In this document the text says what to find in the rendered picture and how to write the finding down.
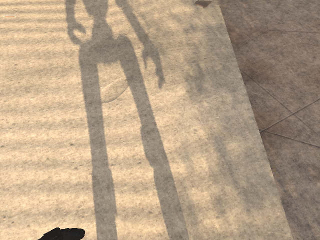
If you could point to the left robot hand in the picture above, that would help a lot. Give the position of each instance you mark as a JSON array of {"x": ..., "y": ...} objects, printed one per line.
[{"x": 64, "y": 234}]

